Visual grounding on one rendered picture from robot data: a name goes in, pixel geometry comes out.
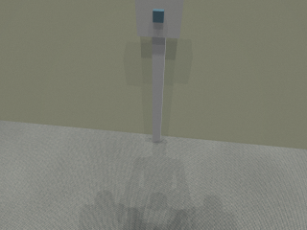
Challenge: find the button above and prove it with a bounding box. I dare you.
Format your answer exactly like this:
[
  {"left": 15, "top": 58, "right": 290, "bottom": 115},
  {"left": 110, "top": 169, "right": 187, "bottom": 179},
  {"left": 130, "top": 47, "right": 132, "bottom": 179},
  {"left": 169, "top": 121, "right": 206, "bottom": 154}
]
[{"left": 153, "top": 9, "right": 164, "bottom": 23}]

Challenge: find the panel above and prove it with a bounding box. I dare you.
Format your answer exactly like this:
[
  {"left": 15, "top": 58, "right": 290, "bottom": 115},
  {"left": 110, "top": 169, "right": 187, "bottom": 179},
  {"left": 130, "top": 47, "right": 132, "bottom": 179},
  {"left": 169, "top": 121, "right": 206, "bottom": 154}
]
[{"left": 134, "top": 0, "right": 184, "bottom": 144}]

